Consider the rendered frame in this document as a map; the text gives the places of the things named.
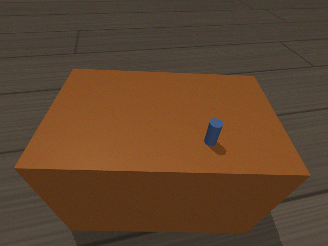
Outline can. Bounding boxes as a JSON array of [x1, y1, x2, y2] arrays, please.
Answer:
[[204, 118, 223, 146]]

